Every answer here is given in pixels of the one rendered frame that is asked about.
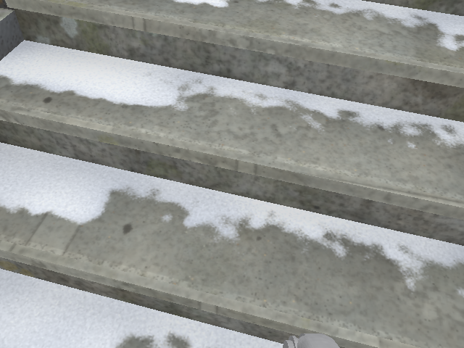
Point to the right robot thigh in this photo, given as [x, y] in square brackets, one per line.
[310, 340]

